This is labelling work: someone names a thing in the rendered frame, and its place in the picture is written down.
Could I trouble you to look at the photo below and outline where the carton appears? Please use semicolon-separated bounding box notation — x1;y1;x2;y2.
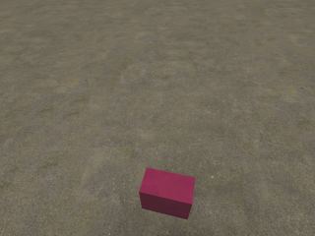
139;167;195;219

